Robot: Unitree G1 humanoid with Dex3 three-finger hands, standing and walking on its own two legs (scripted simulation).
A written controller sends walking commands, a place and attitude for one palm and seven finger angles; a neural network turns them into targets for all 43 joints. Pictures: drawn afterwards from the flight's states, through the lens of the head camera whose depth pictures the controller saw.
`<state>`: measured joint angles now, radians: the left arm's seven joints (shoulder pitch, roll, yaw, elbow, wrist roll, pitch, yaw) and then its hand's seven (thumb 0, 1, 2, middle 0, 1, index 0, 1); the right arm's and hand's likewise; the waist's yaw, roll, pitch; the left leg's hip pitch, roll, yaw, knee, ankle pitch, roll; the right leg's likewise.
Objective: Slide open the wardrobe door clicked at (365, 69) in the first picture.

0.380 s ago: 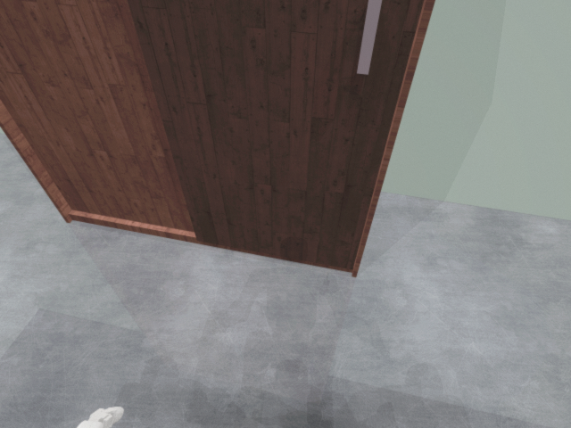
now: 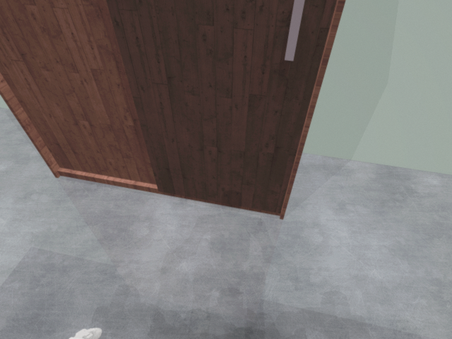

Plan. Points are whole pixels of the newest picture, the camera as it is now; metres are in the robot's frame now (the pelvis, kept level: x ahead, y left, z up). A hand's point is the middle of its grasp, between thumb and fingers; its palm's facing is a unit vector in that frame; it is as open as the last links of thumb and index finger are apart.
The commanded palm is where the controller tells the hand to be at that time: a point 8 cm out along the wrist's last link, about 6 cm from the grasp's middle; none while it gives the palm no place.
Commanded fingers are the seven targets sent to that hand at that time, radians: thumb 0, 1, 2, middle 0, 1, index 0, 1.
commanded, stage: stand and wait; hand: right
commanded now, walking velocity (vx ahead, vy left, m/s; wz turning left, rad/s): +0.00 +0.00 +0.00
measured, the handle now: (294, 25) +0.86 -0.15 +0.21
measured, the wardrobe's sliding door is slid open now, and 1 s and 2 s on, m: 0.00 0.00 0.00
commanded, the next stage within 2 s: look at it before walking up in 0.44 s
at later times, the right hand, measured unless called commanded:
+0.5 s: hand out of the picture +0.07 -0.23 -0.15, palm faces -0.04 +0.94 -0.34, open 7.4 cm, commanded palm none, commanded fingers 0.00 -0.90 -0.90 0.20 0.30 0.20 0.30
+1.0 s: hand out of the picture +0.09 -0.23 -0.15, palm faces -0.03 +0.94 -0.33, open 7.4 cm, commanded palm none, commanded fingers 0.00 -0.90 -0.90 0.20 0.30 0.20 0.30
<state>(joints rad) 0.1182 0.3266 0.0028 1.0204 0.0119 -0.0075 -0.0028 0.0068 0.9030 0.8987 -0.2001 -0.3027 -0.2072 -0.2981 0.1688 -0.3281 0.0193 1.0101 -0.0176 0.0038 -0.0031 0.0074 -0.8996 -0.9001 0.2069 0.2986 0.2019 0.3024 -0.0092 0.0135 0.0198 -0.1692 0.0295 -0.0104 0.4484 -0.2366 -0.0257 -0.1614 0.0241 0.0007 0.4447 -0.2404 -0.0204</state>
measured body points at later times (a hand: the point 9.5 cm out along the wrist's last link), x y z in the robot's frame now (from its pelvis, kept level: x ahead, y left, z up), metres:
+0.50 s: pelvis +0.00 +0.01 +0.00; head +0.00 +0.01 +0.45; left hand +0.07 +0.31 -0.13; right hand +0.07 -0.28 -0.13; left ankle +0.01 +0.14 -0.74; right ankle +0.00 -0.11 -0.74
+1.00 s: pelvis +0.01 +0.01 +0.01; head +0.01 +0.01 +0.45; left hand +0.09 +0.31 -0.12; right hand +0.09 -0.28 -0.13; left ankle +0.01 +0.14 -0.74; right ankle +0.00 -0.11 -0.74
